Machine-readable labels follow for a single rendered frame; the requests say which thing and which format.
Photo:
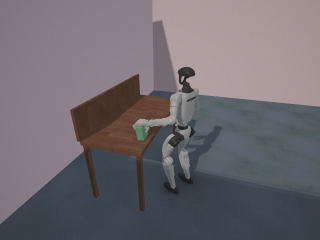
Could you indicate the robot torso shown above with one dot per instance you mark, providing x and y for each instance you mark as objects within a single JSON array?
[{"x": 185, "y": 113}]

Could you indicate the robot left foot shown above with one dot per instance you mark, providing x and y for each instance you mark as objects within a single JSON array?
[{"x": 175, "y": 190}]

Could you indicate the table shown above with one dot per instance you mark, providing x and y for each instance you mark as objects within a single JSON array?
[{"x": 105, "y": 122}]

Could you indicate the left robot upper arm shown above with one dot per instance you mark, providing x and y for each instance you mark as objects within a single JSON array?
[{"x": 175, "y": 99}]

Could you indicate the left robot forearm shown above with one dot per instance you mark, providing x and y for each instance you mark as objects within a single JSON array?
[{"x": 159, "y": 122}]

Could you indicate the left robot hand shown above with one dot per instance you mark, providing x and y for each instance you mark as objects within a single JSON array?
[{"x": 141, "y": 122}]

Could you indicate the sponge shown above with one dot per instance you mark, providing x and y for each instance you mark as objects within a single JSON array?
[{"x": 141, "y": 133}]

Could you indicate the right robot upper arm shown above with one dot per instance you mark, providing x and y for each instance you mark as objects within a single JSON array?
[{"x": 196, "y": 107}]

